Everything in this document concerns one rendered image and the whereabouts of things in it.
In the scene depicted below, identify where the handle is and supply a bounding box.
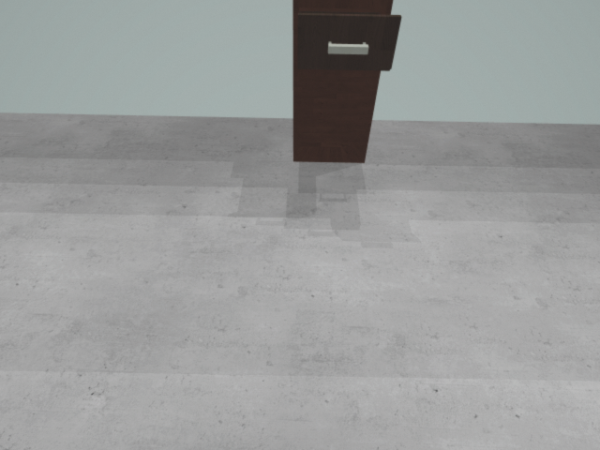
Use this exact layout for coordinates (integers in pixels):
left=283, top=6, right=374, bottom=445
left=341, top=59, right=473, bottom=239
left=328, top=41, right=368, bottom=54

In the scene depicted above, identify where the cabinet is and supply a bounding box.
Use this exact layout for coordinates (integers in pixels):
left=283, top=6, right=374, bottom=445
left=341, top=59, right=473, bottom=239
left=293, top=0, right=393, bottom=163

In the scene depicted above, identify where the drawer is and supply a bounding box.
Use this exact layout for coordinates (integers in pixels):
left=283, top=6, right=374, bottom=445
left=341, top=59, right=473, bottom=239
left=297, top=11, right=401, bottom=71

